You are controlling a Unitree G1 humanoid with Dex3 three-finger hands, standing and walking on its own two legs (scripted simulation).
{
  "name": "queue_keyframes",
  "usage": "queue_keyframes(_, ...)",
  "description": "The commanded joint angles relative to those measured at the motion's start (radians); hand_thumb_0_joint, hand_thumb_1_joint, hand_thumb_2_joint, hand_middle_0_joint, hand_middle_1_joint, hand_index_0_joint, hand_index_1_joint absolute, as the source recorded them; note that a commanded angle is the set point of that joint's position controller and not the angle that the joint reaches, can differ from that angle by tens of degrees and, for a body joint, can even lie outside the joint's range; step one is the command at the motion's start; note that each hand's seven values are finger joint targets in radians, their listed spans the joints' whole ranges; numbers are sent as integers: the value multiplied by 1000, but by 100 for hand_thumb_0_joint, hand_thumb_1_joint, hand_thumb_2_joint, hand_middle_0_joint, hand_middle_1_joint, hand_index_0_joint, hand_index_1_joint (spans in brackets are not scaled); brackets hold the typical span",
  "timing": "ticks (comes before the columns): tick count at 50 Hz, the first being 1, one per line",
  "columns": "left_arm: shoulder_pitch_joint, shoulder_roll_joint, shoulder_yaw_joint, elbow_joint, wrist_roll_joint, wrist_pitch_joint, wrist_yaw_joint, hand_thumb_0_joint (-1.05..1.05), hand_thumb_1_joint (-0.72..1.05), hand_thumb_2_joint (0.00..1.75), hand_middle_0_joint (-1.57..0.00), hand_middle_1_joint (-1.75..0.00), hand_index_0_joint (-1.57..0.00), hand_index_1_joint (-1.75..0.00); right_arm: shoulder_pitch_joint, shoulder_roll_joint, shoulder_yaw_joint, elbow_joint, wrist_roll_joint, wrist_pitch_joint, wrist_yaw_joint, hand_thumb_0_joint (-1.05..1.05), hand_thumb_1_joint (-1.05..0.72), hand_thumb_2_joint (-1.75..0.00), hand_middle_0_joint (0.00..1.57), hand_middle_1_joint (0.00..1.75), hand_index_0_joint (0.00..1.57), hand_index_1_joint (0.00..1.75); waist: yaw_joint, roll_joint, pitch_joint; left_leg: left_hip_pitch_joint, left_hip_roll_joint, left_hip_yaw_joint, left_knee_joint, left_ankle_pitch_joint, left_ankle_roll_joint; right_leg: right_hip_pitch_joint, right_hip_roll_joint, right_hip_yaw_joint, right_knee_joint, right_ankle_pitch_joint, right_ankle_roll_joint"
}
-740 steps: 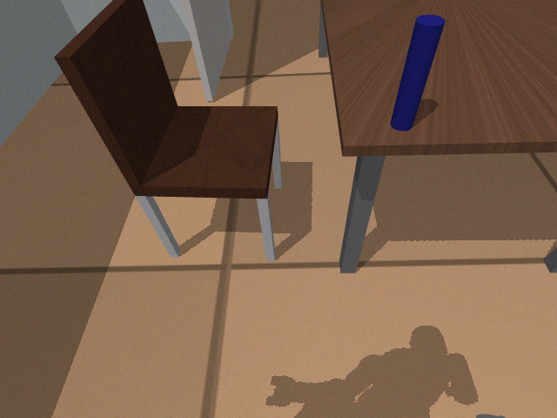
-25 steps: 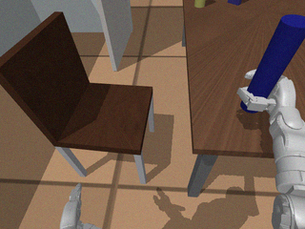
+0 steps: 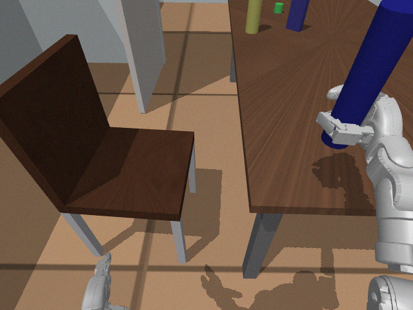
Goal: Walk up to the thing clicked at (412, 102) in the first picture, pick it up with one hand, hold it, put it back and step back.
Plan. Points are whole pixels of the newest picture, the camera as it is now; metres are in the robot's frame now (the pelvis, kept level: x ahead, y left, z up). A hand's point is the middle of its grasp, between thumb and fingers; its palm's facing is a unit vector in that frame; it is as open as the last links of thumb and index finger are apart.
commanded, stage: lift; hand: right
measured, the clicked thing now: (361, 87) +0.37 -0.20 +0.28
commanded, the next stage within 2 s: hold in 0.58 s
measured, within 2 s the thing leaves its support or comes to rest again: neither
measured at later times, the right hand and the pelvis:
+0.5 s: hand (344, 106) +0.35 -0.18 +0.25, palm faces +0.12 +0.99 -0.01, open 6.9 cm; pelvis +0.00 +0.00 +0.00, yaw -1 degrees
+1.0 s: hand (340, 95) +0.35 -0.16 +0.28, palm faces +0.10 +0.99 -0.01, open 6.9 cm; pelvis +0.00 +0.01 +0.00, yaw -1 degrees
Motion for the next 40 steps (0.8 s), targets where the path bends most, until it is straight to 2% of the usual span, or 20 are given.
queue_keyframes(1,-144,145,78,-183,3,-72,13,0,-54,5,-4,-5,-4,-5,-472,-199,-49,-277,13,-26,-12,0,-55,-132,139,144,140,144,6,54,-209,-80,-34,49,-97,196,15,224,24,-4,-51,106,-28)
queue_keyframes(2,-144,170,90,-205,4,-75,17,0,-54,4,-4,-5,-4,-5,-462,-238,-81,-280,13,-14,-17,0,-57,-132,139,144,140,144,-1,56,-227,-64,-31,49,-100,196,15,228,25,-3,-50,104,-30)
queue_keyframes(7,-120,93,37,-165,-1,-82,5,0,-55,5,-4,-5,-4,-5,-460,-169,-30,-315,17,33,-22,0,-55,-130,138,143,139,143,-2,25,-167,-82,-33,51,-108,168,19,208,27,-4,-61,83,-26)
queue_keyframes(10,-110,92,29,-144,0,-87,-2,0,-54,4,-4,-5,-4,-5,-436,-184,-50,-302,17,69,-20,0,-53,-130,137,143,138,143,-4,22,-164,-81,-33,52,-113,160,19,210,27,-4,-68,74,-27)
queue_keyframes(12,-136,142,77,-168,0,-95,0,0,-54,4,-4,-4,-4,-5,-465,-210,-63,-338,17,82,-23,0,-53,-130,138,143,139,143,1,10,-169,-88,-34,52,-115,147,23,220,25,1,-74,59,-24)
queue_keyframes(13,-134,140,74,-144,-1,-95,-2,0,-54,4,-4,-4,-4,-4,-452,-212,-71,-333,23,91,-21,0,-55,-130,138,143,139,143,-6,11,-161,-90,-36,56,-113,149,24,220,22,2,-74,65,-24)
queue_keyframes(14,-135,113,50,-153,0,-99,-8,0,-54,4,-4,-5,-4,-5,-459,-179,-38,-343,20,96,-19,0,-55,-130,138,143,139,143,-2,18,-169,-80,-37,56,-111,160,24,219,23,3,-73,78,-23)
queue_keyframes(15,-147,156,84,-193,-1,-105,-3,0,-55,4,-4,-4,-4,-5,-476,-229,-89,-376,27,95,-24,0,-58,-129,137,142,138,142,-5,45,-196,-68,-37,59,-113,158,22,224,22,7,-68,75,-25)
queue_keyframes(17,-125,100,43,-145,-2,-103,-9,0,-55,5,-4,-4,-4,-5,-446,-192,-60,-351,26,114,-23,0,-57,-130,138,143,139,143,-6,39,-175,-65,-33,54,-110,188,19,217,28,0,-61,103,-27)
queue_keyframes(18,-147,121,54,-168,-4,-106,-7,0,-54,4,-4,-4,-4,-5,-447,-214,-86,-350,31,122,-28,0,-56,-130,138,143,139,143,-16,60,-168,-60,-35,56,-115,174,19,207,26,3,-65,93,-27)
queue_keyframes(20,-158,102,40,-143,-2,-109,-10,0,-55,5,-4,-4,-4,-5,-477,-187,-51,-392,29,129,-26,0,-56,-131,138,143,139,143,-16,16,-178,-66,-33,53,-107,178,22,213,28,1,-64,99,-24)
queue_keyframes(23,-155,152,81,-152,-1,-112,-6,0,-55,5,-4,-4,-4,-5,-453,-204,-74,-371,30,153,-29,0,-56,-129,137,142,138,142,-7,42,-186,-62,-35,57,-108,179,21,222,25,5,-64,98,-26)
queue_keyframes(24,-149,126,59,-140,-1,-112,-11,0,-55,5,-4,-4,-4,-5,-472,-189,-53,-388,27,155,-25,0,-54,-130,137,142,138,142,-8,31,-192,-61,-35,58,-107,189,23,224,26,5,-66,112,-24)
queue_keyframes(28,-143,140,68,-141,-4,-113,-7,0,-55,5,-4,-5,-4,-5,-464,-230,-98,-389,35,178,-31,0,-58,-130,138,142,139,142,-15,61,-199,-50,-32,58,-102,231,17,231,27,4,-52,152,-27)
queue_keyframes(29,-151,130,55,-167,-5,-115,-11,0,-55,5,-4,-5,-4,-5,-484,-204,-70,-421,34,182,-29,0,-57,-131,138,143,139,143,-6,40,-204,-50,-32,56,-102,231,19,238,28,3,-56,152,-26)
queue_keyframes(31,-143,138,74,-146,-7,-115,-9,0,-55,5,-4,-5,-4,-5,-463,-194,-73,-390,37,194,-29,0,-58,-129,137,141,137,141,-3,46,-178,-59,-32,58,-107,217,18,229,29,2,-58,137,-27)
queue_keyframes(33,-152,86,21,-142,-10,-114,-19,0,-55,5,-4,-5,-4,-5,-459,-172,-53,-402,39,208,-24,0,-57,-129,137,141,137,141,-10,36,-183,-53,-28,54,-111,241,12,224,34,-1,-57,153,-30)
queue_keyframes(34,-150,106,43,-123,-9,-113,-15,0,-55,5,-4,-5,-4,-5,-475,-210,-89,-422,43,212,-27,0,-58,-130,137,142,138,142,-19,44,-163,-52,-25,50,-111,240,11,209,36,-2,-51,151,-30)
queue_keyframes(38,-147,172,106,-125,-6,-118,-15,0,-55,5,-5,-5,-4,-5,-480,-217,-93,-428,38,238,-30,0,-55,-130,136,142,137,142,1,64,-206,-50,-26,52,-103,289,8,245,34,1,-43,191,-33)
queue_keyframes(40,-162,141,73,-136,-8,-117,-19,0,-55,5,-5,-5,-4,-5,-486,-201,-79,-459,41,240,-28,0,-55,-129,135,140,136,140,-9,58,-203,-45,-24,52,-103,285,9,238,34,2,-41,188,-33)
